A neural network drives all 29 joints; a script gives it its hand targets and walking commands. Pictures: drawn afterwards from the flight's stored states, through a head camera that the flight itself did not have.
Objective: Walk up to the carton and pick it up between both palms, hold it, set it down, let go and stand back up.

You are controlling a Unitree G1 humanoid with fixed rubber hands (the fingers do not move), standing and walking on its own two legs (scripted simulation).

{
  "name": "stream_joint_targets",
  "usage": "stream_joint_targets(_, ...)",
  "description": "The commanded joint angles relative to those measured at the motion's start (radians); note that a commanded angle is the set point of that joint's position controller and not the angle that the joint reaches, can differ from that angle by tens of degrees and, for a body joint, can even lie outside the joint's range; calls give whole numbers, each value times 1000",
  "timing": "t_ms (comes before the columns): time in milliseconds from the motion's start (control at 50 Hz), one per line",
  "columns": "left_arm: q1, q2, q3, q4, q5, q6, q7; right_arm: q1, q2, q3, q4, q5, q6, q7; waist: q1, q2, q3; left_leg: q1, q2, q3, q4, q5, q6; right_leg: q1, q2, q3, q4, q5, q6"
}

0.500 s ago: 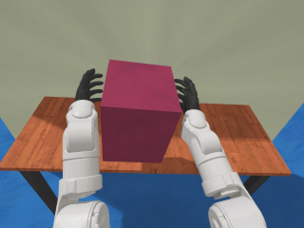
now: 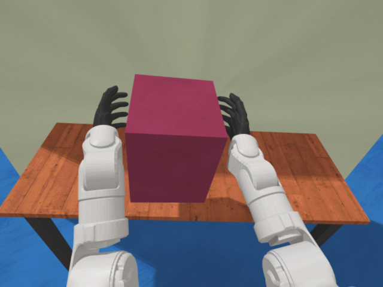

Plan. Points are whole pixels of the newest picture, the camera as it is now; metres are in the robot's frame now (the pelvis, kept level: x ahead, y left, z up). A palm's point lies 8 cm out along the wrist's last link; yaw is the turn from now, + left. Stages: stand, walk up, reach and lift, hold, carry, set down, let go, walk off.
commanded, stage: hold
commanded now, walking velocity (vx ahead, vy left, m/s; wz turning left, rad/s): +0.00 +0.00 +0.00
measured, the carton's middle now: (171, 141) +0.39 +0.02 +0.12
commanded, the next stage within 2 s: none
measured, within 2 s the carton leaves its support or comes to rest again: neither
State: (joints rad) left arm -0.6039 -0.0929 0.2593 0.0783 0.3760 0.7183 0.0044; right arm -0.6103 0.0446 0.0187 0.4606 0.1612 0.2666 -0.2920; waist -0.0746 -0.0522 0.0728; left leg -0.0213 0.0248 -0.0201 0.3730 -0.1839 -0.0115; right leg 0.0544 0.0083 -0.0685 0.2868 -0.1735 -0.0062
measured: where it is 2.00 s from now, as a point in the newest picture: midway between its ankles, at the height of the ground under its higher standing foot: outside the picture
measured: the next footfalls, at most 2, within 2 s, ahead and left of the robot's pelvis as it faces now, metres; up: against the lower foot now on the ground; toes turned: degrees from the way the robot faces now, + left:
none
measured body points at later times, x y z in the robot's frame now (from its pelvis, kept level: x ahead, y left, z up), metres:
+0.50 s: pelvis -0.01 +0.00 +0.00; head -0.05 +0.03 +0.45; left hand +0.37 +0.14 +0.19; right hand +0.36 -0.12 +0.17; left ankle +0.03 +0.12 -0.75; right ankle +0.00 -0.11 -0.75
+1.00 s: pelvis +0.00 +0.00 +0.00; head -0.04 +0.03 +0.45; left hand +0.37 +0.14 +0.19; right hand +0.37 -0.12 +0.17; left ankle +0.03 +0.12 -0.75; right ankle +0.00 -0.11 -0.75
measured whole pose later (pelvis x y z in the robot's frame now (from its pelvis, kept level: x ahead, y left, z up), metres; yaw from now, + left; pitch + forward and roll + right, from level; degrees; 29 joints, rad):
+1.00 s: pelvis +0.00 +0.00 +0.00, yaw +0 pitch -9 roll -1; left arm -0.61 -0.09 0.26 0.10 0.38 0.71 0.00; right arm -0.61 0.06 0.00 0.46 0.15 0.26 -0.30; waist -0.07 -0.05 0.07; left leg -0.03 0.03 -0.02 0.37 -0.18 -0.01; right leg 0.04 0.01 -0.07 0.30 -0.17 -0.01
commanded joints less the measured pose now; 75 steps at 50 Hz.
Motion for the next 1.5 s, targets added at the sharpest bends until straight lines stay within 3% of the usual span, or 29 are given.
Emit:
stream_joint_targets(0,-576,-609,-550,-111,-163,-55,-135,-803,578,446,-380,86,-69,94,-25,79,-456,213,-60,39,22,388,-23,38,44,-31,-18,353,63)
stream_joint_targets(60,-581,-583,-516,-90,-147,-47,-144,-787,570,422,-344,74,-60,94,-26,80,-394,184,-57,37,4,324,-15,22,38,-21,-30,290,59)
stream_joint_targets(140,-594,-603,-530,-90,-149,-48,-146,-798,582,429,-351,62,-62,105,-4,82,-404,180,-56,45,-14,284,-13,8,37,-27,-35,221,53)
stream_joint_targets(180,-599,-612,-554,-91,-160,-49,-140,-806,581,427,-366,57,-69,109,-16,84,-431,190,-48,41,-11,300,-19,-1,44,-31,-35,197,47)
stream_joint_targets(340,-614,-651,-624,-141,-206,-75,-109,-848,579,453,-449,68,-93,115,-15,95,-539,219,-35,20,24,385,-34,-27,57,-34,-15,210,42)
stream_joint_targets(360,-626,-626,-596,-98,-190,-73,-111,-841,583,425,-405,55,-84,113,-24,92,-494,200,-40,26,15,331,-27,-39,49,-27,-27,181,38)
stream_joint_targets(400,-614,-624,-573,-75,-182,-68,-112,-842,586,413,-369,51,-82,119,-8,90,-447,167,-36,30,-7,240,-11,-47,44,-22,-40,104,35)
stream_joint_targets(460,-634,-624,-551,-86,-178,-65,-120,-837,593,411,-331,48,-80,127,4,89,-446,164,-44,44,-25,224,-3,-48,43,-18,-43,96,39)
stream_joint_targets(560,-637,-604,-491,0,-143,-51,-138,-860,582,363,-260,26,-78,128,9,84,-375,142,-46,59,-51,149,7,-37,33,-19,-57,39,41)
stream_joint_targets(620,-630,-609,-468,25,-123,-49,-149,-859,587,362,-235,13,-78,130,20,70,-359,135,-47,64,-56,146,17,-29,34,-22,-58,52,44)
stream_joint_targets(740,-653,-631,-525,-11,-165,-64,-140,-901,589,376,-323,35,-98,118,-13,72,-461,185,-52,50,-16,262,-2,-16,42,-35,-39,161,50)
stream_joint_targets(840,-655,-627,-548,-59,-177,-76,-132,-889,608,402,-366,49,-92,111,-15,71,-497,187,-53,38,-3,283,-4,1,40,-27,-25,216,54)
stream_joint_targets(1040,-623,-601,-513,-48,-147,-51,-142,-818,576,388,-290,54,-68,111,-18,95,-410,181,-50,53,-22,276,-11,-6,42,-32,-41,187,52)
stream_joint_targets(1120,-589,-617,-532,-101,-159,-56,-136,-810,581,431,-345,77,-80,108,-4,99,-462,215,-48,47,9,375,-24,16,51,-36,-24,278,50)
stream_joint_targets(1180,-578,-622,-564,-124,-174,-58,-130,-812,572,454,-399,91,-83,101,-15,90,-499,236,-50,33,35,443,-30,25,56,-33,-16,342,56)
stream_joint_targets(1260,-559,-608,-557,-115,-173,-56,-132,-805,569,452,-419,78,-80,96,-15,67,-453,205,-48,27,21,383,-22,17,53,-31,-23,288,52)
stream_joint_targets(1280,-584,-600,-546,-99,-165,-57,-132,-790,573,438,-371,67,-69,101,-17,61,-410,186,-51,32,3,322,-17,-6,44,-28,-35,231,55)
stream_joint_targets(1320,-595,-616,-549,-114,-171,-62,-132,-798,594,432,-381,57,-73,111,-3,71,-440,187,-49,36,-10,287,-10,-15,40,-26,-38,185,46)
stream_joint_targets(1380,-631,-635,-587,-143,-186,-63,-130,-817,584,420,-383,49,-84,122,-12,95,-485,197,-41,35,-5,303,-18,-22,47,-37,-35,162,39)
stream_joint_targets(1480,-619,-628,-568,-66,-169,-56,-119,-854,569,397,-361,46,-89,124,-15,94,-451,181,-37,39,-15,252,-15,-41,48,-29,-40,102,36)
